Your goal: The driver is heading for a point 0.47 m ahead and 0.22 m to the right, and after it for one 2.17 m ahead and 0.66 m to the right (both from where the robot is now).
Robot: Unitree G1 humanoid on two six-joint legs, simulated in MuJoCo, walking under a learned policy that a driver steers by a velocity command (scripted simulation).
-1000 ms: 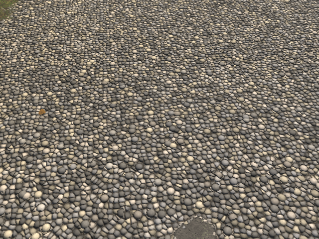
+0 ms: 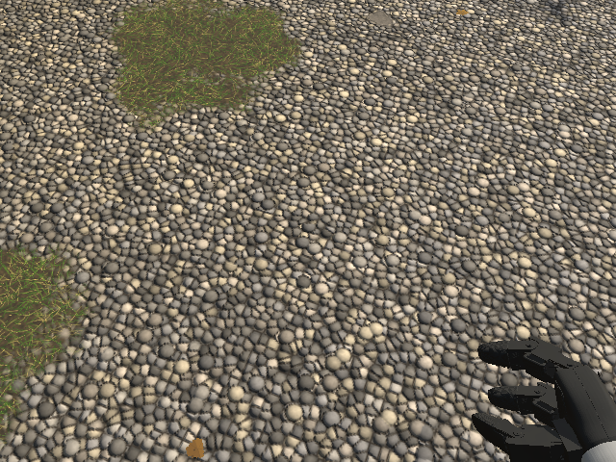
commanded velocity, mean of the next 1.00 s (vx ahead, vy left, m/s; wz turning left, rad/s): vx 1.00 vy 0.00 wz -0.68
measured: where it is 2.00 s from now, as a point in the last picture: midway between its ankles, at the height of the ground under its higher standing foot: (579, 83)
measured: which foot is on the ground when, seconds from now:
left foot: down 0.00-0.44, up 0.46-0.84, down 0.86-1.00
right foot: down 0.00-0.00, up 0.02-0.42, down 0.44-0.88, up 0.90-1.00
